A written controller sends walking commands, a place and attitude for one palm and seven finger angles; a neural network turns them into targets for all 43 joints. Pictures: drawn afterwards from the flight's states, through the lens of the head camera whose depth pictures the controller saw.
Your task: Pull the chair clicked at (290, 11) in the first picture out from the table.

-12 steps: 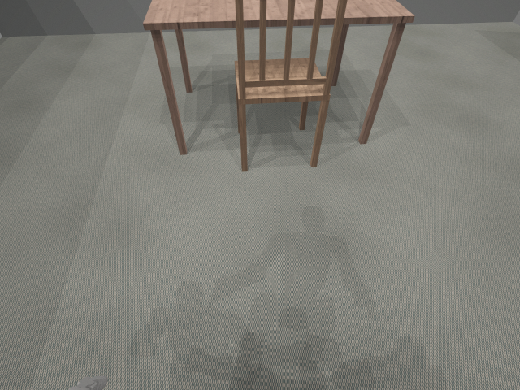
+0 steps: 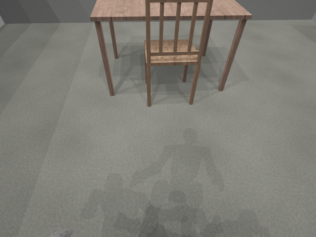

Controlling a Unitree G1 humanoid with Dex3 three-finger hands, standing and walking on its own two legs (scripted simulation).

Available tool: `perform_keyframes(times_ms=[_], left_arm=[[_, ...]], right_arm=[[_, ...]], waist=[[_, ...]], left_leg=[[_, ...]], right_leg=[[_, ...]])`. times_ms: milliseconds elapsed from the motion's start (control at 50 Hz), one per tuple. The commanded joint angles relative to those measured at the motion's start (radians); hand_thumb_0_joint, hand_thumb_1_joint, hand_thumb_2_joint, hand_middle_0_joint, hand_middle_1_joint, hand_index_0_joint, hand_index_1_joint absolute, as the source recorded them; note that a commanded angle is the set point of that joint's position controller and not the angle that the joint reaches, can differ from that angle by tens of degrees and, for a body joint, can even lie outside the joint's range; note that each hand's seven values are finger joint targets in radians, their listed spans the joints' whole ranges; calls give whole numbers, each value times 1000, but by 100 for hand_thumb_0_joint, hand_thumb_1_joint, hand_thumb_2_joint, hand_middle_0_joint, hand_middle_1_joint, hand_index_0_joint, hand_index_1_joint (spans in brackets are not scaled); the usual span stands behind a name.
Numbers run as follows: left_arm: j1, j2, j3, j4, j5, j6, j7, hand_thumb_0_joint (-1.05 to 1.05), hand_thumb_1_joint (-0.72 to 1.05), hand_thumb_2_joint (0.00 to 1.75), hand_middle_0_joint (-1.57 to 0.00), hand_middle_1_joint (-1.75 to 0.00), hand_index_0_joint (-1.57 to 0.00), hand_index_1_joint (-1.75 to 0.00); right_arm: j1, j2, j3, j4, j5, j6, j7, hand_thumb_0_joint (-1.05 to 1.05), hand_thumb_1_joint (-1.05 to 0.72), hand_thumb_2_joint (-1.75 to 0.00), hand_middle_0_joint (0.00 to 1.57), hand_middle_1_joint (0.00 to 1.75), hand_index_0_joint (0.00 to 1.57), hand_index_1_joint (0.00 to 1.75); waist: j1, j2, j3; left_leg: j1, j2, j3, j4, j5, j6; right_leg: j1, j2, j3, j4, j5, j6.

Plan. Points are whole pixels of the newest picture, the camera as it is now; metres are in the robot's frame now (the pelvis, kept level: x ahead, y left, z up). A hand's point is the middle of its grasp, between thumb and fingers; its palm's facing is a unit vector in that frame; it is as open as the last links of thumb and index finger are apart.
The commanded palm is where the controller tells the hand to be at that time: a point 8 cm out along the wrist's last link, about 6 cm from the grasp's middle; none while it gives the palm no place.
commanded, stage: stand and wait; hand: left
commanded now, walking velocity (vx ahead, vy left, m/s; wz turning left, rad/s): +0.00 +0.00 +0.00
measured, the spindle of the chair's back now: (176, 28) +1.39 -0.05 -0.06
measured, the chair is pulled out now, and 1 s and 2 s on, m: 0.00 0.00 0.00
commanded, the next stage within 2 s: look at it before walking up in 0.58 s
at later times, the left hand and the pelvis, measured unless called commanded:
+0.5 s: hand out of the picture +0.05 +0.25 -0.15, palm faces -0.03 -0.94 -0.33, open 7.4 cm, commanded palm none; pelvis -0.01 +0.00 +0.00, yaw +0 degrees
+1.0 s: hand out of the picture +0.05 +0.25 -0.15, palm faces -0.03 -0.94 -0.33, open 7.4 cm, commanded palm none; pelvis -0.02 +0.00 +0.01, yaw +0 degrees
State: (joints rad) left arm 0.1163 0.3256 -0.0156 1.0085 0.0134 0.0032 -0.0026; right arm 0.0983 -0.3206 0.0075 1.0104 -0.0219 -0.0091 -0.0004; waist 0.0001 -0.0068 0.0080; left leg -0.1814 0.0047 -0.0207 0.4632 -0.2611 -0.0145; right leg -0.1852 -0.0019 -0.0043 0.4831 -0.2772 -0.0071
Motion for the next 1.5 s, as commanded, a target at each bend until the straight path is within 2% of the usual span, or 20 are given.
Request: perform_keyframes(times_ms=[0,120,380,640,740,860,960,1080,1220,1280,1320,1340,1400,1440,1460,1480], left_arm=[[-44,216,57,-56,-4,-23,15,0,90,90,-20,-30,-20,-30],[-34,215,56,-34,-4,-24,14,0,90,90,-20,-30,-20,-30],[-18,223,51,6,-6,-26,13,0,90,90,-20,-30,-20,-30],[-22,222,48,14,-3,-22,12,0,90,90,-20,-30,-20,-30],[-21,221,49,12,-2,-23,11,0,90,90,-20,-30,-20,-30],[-20,219,47,13,-2,-23,11,0,90,90,-20,-30,-20,-30],[-16,220,48,15,-2,-25,12,0,90,90,-20,-30,-20,-30],[-17,220,46,20,-2,-24,12,0,90,90,-20,-30,-20,-30],[-9,223,46,24,-3,-27,12,0,90,90,-20,-30,-20,-30],[-14,222,46,23,-2,-26,13,0,90,90,-20,-30,-20,-30],[39,120,26,45,-2,-7,14,0,90,90,-20,-30,-20,-30],[69,103,25,43,1,3,12,0,90,90,-20,-30,-20,-30],[90,109,44,7,9,21,-8,0,90,90,-20,-30,-20,-30],[114,100,55,-25,12,19,-17,0,90,90,-20,-30,-20,-30],[125,81,60,-41,11,14,-21,0,90,90,-20,-30,-20,-30],[132,57,62,-54,11,6,-26,0,90,90,-20,-30,-20,-30]], right_arm=[[-38,-207,-50,-51,5,-27,-20,0,-90,-90,20,30,20,30],[-39,-207,-49,-29,7,-26,-19,0,-90,-90,20,30,20,30],[-27,-216,-44,18,12,-25,-16,0,-90,-90,20,30,20,30],[-24,-224,-42,30,13,-25,-12,0,-90,-90,20,30,20,30],[-21,-224,-43,30,13,-26,-11,0,-90,-90,20,30,20,30],[-23,-222,-42,33,13,-25,-11,0,-90,-90,20,30,20,30],[-21,-221,-42,35,15,-28,-11,0,-90,-90,20,30,20,30],[-24,-222,-41,38,14,-24,-11,0,-90,-90,20,30,20,30],[-24,-223,-38,39,15,-26,-12,0,-90,-90,20,30,20,30],[-24,-225,-38,39,15,-25,-12,0,-90,-90,20,30,20,30],[29,-119,-15,61,7,-10,-11,0,-90,-90,20,30,20,30],[60,-101,-15,62,4,-3,-10,0,-90,-90,20,30,20,30],[81,-124,-34,34,-3,8,-10,0,-90,-90,20,30,20,30],[111,-147,-51,11,-2,3,-12,0,-90,-90,20,30,20,30],[128,-155,-59,1,-2,-2,-14,0,-90,-90,20,30,20,30],[151,-169,-69,-3,0,-10,-17,0,-90,-90,20,30,20,30]], waist=[[1,1,-62],[3,16,-61],[4,-2,-53],[6,17,-21],[5,11,-39],[6,7,-24],[6,13,-55],[5,12,-23],[6,11,-55],[4,5,-39],[2,4,-38],[3,6,-35],[4,17,92],[-2,58,101],[-7,89,103],[-14,143,84]], left_leg=[[22,96,-74,-70,235,48],[28,98,-76,-85,215,46],[37,105,-85,-110,205,44],[19,105,-101,-144,149,45],[27,106,-101,-141,168,45],[25,107,-101,-149,157,45],[43,110,-100,-142,209,46],[35,107,-98,-152,169,42],[58,110,-93,-143,221,41],[50,109,-96,-149,211,41],[59,105,-58,-124,112,22],[57,105,-45,-109,15,21],[-44,123,-58,-135,-294,40],[-34,163,-102,-145,-367,69],[-10,203,-147,-167,-392,95],[28,263,-204,-194,-374,128]], right_leg=[[19,-110,96,-87,203,-33],[25,-114,102,-107,184,-32],[37,-120,103,-137,171,-31],[16,-113,103,-157,87,-25],[25,-114,101,-155,104,-24],[17,-115,100,-162,95,-22],[43,-119,94,-155,147,-22],[21,-117,101,-169,114,-22],[46,-121,98,-161,176,-23],[41,-119,100,-165,165,-23],[15,-106,111,-161,60,-13],[-14,-96,119,-151,-41,-15],[-139,-53,147,-119,-270,-32],[-201,-16,134,-31,-288,-40],[-245,9,104,45,-265,-36],[-275,36,49,149,-205,-27]])
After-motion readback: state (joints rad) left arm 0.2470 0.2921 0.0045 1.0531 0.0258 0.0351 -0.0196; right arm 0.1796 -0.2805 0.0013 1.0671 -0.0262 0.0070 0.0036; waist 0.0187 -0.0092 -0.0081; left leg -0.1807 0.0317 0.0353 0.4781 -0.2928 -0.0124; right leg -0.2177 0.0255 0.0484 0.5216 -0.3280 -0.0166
